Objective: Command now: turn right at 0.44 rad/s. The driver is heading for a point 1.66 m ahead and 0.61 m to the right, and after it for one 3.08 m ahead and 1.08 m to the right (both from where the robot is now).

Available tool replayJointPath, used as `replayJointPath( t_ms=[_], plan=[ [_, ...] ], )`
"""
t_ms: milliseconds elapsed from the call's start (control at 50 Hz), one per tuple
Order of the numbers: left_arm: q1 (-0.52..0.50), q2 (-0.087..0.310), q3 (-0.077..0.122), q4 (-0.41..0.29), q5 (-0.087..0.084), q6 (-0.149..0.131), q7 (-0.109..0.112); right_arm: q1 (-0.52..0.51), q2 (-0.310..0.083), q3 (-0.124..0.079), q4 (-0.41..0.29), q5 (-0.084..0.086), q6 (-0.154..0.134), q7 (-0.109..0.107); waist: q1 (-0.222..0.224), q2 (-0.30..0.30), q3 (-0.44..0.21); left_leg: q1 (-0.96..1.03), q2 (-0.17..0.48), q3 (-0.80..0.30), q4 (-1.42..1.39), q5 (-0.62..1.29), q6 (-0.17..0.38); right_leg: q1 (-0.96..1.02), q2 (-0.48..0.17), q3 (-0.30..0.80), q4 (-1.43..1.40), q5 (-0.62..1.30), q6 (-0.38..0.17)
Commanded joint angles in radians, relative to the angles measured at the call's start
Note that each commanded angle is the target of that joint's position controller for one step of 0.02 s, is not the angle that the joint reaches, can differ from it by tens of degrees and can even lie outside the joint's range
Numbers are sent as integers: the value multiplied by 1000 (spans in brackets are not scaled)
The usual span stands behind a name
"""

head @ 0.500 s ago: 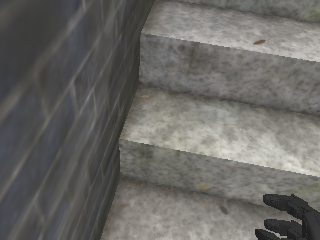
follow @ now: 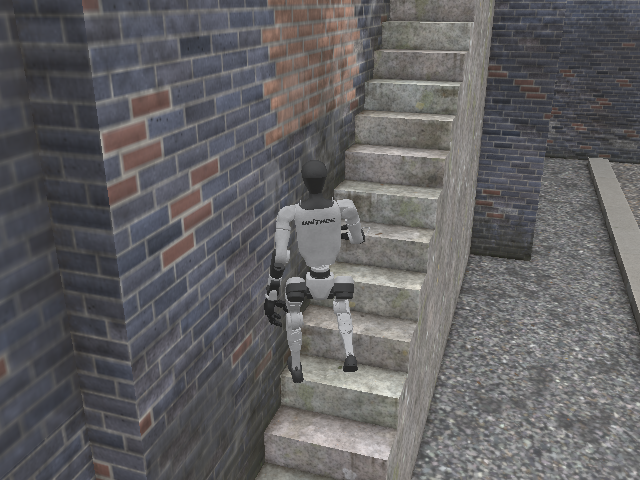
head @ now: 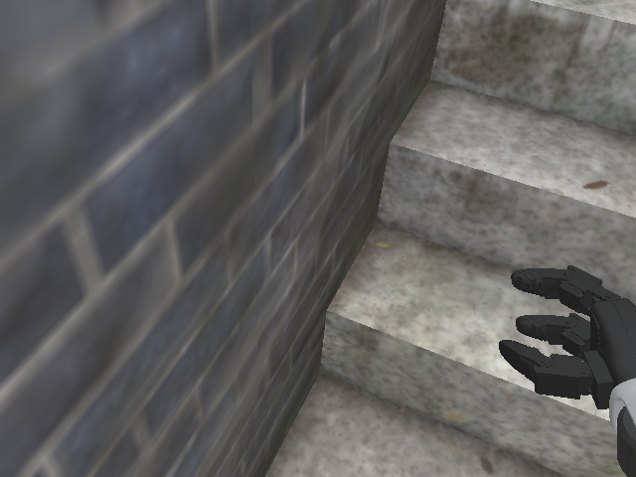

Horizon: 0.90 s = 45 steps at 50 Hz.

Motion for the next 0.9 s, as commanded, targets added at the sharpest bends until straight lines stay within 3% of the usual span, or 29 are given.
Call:
replayJointPath(
  t_ms=[20,60,100,120,140,160,180,200,220,240,260,300,320,400,420,440,480,560,620,660,680,700,720,760,800,820,840,860,900],
  plan=[
    [309,14,24,8,23,24,-7,-80,39,9,-160,1,-40,-38,-15,60,-66,2,231,-98,-76,-442,87,175,-87,113,-76,111,12],
    [334,-54,17,3,69,-2,-32,21,23,-5,-170,11,-34,-69,-46,0,25,-1,205,-105,65,-627,37,165,-149,68,-530,166,-8],
    [445,-83,9,94,161,-35,-52,32,-49,-27,-237,57,-8,-81,-55,39,90,-15,199,-100,280,-820,-8,166,-139,-76,-953,359,-31],
    [646,-137,-1,182,216,-37,-65,19,-100,-50,-253,79,17,-77,18,-53,60,-23,175,-66,488,-842,-72,269,-119,-141,-1094,434,-49],
    [714,-144,-1,237,229,-44,-84,16,-93,-35,-247,91,45,-61,58,-101,86,-67,147,-15,745,-908,-95,318,-93,-176,-1216,559,-88],
    [745,-112,19,309,230,-51,-104,32,15,9,-289,125,69,-40,57,-140,61,5,45,116,1165,-778,-154,312,-110,-142,-1407,601,-154],
    [416,-55,40,182,190,-46,-121,149,92,39,-244,145,95,-23,-24,-83,130,-188,-46,59,1538,-699,-138,347,-53,-175,-1411,557,-196],
    [286,44,51,114,150,-20,-125,94,138,56,-301,150,99,15,-71,-96,127,-449,-50,-144,1757,-487,-93,324,-132,120,-1239,614,-300],
    [-120,200,63,-132,101,-34,-83,316,157,47,-295,95,75,-10,-224,-266,139,-396,-183,-257,1816,-236,-112,115,-176,518,-1368,458,-372],
    [-246,276,84,-250,76,-55,-44,289,59,10,-259,83,11,-29,-190,-215,149,-361,-195,-263,1866,-216,-84,103,-188,489,-1416,430,-349],
    [-371,370,122,-332,46,-85,0,393,-63,-29,-201,31,-24,-37,-173,-328,121,-372,-143,-307,1921,-76,-80,111,-250,693,-1476,-120,-366],
    [-319,141,38,-460,34,-109,4,237,-213,-69,-119,-32,-52,-56,6,-101,136,-437,-93,-384,1323,68,-75,337,-239,869,-1366,-405,-404],
    [-268,119,29,-450,31,-88,21,201,-188,-69,-107,-63,-35,-66,31,-125,74,-362,-94,-375,1072,76,-54,443,-199,852,-1291,-454,-385],
    [-78,109,32,-358,25,-42,67,100,-82,-40,-161,-34,31,-32,144,-226,94,-312,-144,-343,471,-199,-81,597,-90,810,-1191,-513,-367],
    [-75,103,31,-353,27,-55,65,103,-57,-37,-190,-22,36,-36,135,-217,60,-358,-176,-343,570,-271,-70,625,-89,845,-1160,-309,-402],
    [-268,57,1,-424,42,-64,68,275,-49,-24,-125,-47,24,-8,65,-140,21,-141,-148,-356,629,4,-18,447,-42,726,-1061,-274,-381],
    [-461,30,-41,-498,14,-56,63,447,-19,-24,-93,-50,14,71,-28,-124,21,-8,-177,-313,452,12,16,277,-5,697,-1008,70,-422],
    [-546,112,5,-549,13,-38,107,554,44,26,-103,-38,58,194,-60,-103,-77,219,-163,-280,-108,118,78,285,119,609,-931,145,-294],
    [-510,80,-29,-553,29,-7,77,661,2,44,-51,-18,77,226,-26,13,-92,553,-63,-192,-433,542,182,96,174,445,-760,219,-248],
    [-380,75,-23,-557,49,16,23,683,-125,23,-10,-19,36,185,44,293,-105,897,164,-256,-200,1246,367,-417,296,141,-266,-328,-106],
    [-320,143,2,-533,88,11,16,727,-172,0,-2,-44,32,180,14,298,-168,1018,330,-321,-94,1601,521,-514,286,85,31,-603,-31],
    [-289,157,3,-473,100,17,-2,822,-182,-13,29,-112,30,171,-5,136,-245,1109,405,-356,-34,1611,549,-617,222,102,306,-525,3],
    [-383,165,17,-468,80,14,-12,751,-179,-7,32,-127,37,174,-3,82,-209,1087,364,-267,-23,1440,508,-710,191,74,412,-447,-7],
    [-476,120,16,-397,77,-7,-24,701,-146,6,-1,-115,33,92,-43,-20,-98,891,244,-218,-106,847,377,-562,91,69,403,-112,-29],
    [-514,115,7,-396,93,-12,-37,566,-176,4,-70,-89,26,38,-33,149,0,593,166,-162,-210,618,381,-390,56,-23,474,-80,-15],
    [-521,124,13,-397,130,-8,-52,500,-198,-11,-86,-69,11,21,-24,199,12,513,208,-170,-266,574,422,-293,10,-59,492,-137,7],
    [-534,109,12,-376,143,3,-71,422,-163,-1,-126,-50,-9,15,-36,189,47,440,227,-223,-331,471,422,-192,-82,-43,408,-94,24],
    [-526,109,19,-324,96,13,-85,247,-73,46,-197,-34,-27,15,-22,121,40,372,161,-149,-319,449,347,-31,-141,-10,330,67,50],
    [-441,91,42,-239,90,3,-110,229,21,92,-211,4,-47,16,-21,119,53,345,79,-48,-257,437,259,224,-186,-41,-90,205,90]
  ],
)
Velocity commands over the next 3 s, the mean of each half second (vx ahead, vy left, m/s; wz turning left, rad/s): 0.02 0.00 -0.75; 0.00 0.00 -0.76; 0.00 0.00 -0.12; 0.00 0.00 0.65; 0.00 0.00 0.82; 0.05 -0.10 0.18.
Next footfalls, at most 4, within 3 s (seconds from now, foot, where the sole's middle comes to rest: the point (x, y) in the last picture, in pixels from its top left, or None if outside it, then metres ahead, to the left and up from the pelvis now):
0.18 right None -0.11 -0.17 -0.93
0.64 left None -0.19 0.15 -1.13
1.04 right None -0.32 -0.09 -1.13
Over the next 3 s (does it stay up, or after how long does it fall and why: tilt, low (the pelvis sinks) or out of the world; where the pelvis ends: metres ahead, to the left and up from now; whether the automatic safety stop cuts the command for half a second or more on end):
stays up -0.29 0.00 -0.33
